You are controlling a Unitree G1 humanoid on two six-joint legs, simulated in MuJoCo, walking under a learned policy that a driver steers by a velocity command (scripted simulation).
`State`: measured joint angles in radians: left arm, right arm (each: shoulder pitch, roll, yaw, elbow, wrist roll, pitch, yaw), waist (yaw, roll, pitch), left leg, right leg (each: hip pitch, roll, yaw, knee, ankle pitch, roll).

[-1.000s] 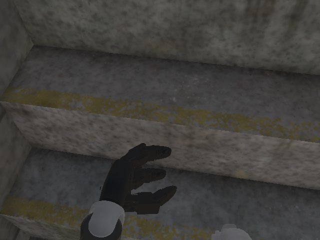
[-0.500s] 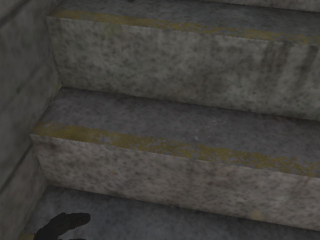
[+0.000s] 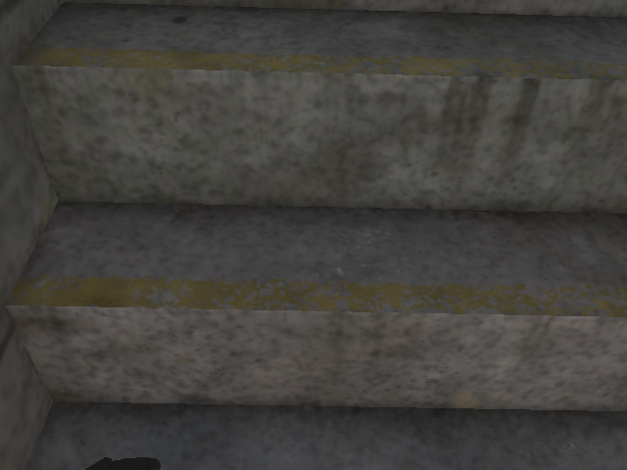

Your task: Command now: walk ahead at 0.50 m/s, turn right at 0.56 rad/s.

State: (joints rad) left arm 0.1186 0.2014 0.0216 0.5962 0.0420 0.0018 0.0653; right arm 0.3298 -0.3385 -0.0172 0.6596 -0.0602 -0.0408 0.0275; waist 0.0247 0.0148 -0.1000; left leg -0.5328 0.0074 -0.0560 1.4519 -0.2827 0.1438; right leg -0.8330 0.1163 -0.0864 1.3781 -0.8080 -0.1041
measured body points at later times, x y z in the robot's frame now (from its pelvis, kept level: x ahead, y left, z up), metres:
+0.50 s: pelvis +0.01 -0.01 -0.11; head +0.03 -0.02 +0.34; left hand +0.30 +0.02 -0.15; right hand -0.14 -0.23 -0.24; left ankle -0.08 +0.10 -0.84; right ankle +0.05 -0.19 -0.50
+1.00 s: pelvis +0.16 -0.18 +0.14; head +0.15 -0.22 +0.59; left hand +0.07 +0.08 +0.02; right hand +0.40 -0.38 +0.08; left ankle +0.19 -0.02 -0.26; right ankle +0.14 -0.26 -0.60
